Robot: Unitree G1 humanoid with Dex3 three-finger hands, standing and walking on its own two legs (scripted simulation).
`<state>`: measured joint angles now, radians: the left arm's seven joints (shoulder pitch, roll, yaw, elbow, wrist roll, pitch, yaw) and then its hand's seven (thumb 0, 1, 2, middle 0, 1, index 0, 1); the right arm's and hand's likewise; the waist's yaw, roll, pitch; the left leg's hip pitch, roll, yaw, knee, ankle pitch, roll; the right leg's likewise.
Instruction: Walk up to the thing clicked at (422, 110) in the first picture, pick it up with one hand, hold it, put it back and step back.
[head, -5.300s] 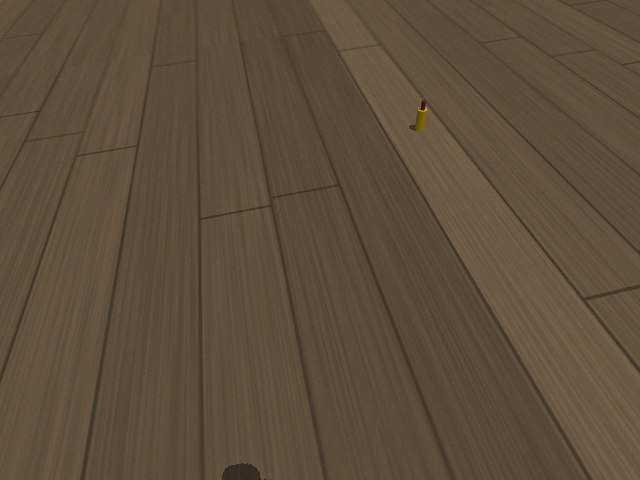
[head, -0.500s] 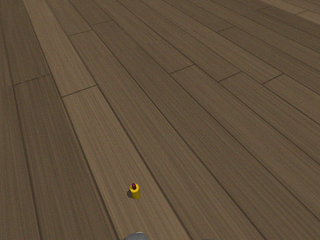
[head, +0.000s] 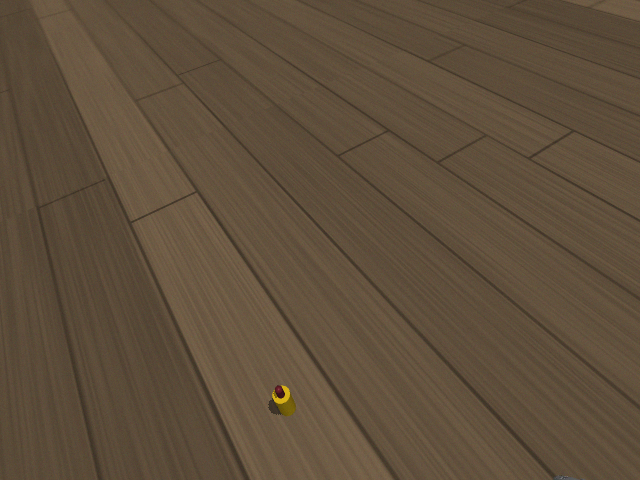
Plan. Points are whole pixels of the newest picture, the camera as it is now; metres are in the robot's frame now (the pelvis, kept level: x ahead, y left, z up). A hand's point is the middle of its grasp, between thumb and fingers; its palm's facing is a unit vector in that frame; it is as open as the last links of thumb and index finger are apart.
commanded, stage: walk up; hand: left
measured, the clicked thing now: (283, 398) +0.43 +0.21 -0.68
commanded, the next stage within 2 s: stand in 0.96 s
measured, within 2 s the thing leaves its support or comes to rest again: neither
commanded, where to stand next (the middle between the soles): +0.08 +0.00 m, yaw +1 degrees
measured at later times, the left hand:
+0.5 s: hand out of the picture +0.11 +0.25 -0.14, palm faces -0.03 -0.95 -0.31, open 7.3 cm
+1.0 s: hand out of the picture +0.10 +0.26 -0.14, palm faces -0.01 -0.94 -0.33, open 7.3 cm
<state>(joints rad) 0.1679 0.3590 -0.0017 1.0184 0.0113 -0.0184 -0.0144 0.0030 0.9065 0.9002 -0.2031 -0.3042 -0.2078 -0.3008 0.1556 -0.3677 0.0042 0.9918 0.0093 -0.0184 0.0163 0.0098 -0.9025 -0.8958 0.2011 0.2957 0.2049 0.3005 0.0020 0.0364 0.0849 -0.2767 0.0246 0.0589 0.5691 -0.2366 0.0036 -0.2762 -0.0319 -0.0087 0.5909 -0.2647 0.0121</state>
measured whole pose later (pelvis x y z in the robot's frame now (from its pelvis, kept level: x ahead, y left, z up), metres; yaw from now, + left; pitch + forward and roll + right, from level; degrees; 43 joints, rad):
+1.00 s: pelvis +0.03 +0.01 +0.02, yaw +1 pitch -2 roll +0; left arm 0.09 0.34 0.00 1.17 0.01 -0.01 -0.01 0.00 0.91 0.90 -0.20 -0.30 -0.21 -0.30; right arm 0.07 -0.34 0.00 1.16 -0.01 -0.02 0.01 0.01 -0.90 -0.90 0.20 0.30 0.21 0.30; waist 0.00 0.00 0.04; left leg -0.13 0.01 0.05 0.31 -0.15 0.00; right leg -0.11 -0.03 -0.02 0.30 -0.16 0.02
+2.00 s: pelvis +0.04 +0.00 +0.02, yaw +2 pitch -2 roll +0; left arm 0.11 0.35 0.00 1.15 0.01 -0.01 -0.01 0.00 0.91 0.90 -0.20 -0.30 -0.21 -0.30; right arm 0.09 -0.35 0.01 1.16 -0.01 -0.01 0.01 0.01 -0.90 -0.90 0.20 0.30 0.20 0.30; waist 0.00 0.01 0.04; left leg -0.12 0.01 0.03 0.30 -0.15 0.00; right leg -0.09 -0.03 -0.04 0.29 -0.17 0.02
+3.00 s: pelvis +0.05 +0.00 +0.02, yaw +2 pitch -1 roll +0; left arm 0.11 0.35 0.00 1.13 0.02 -0.01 -0.01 0.00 0.91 0.90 -0.20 -0.30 -0.21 -0.30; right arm 0.10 -0.35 0.01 1.14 -0.01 -0.01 0.01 0.01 -0.90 -0.90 0.20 0.30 0.21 0.30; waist 0.00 0.00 0.04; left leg -0.11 0.01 0.03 0.30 -0.16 0.00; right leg -0.08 -0.04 -0.05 0.29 -0.18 0.02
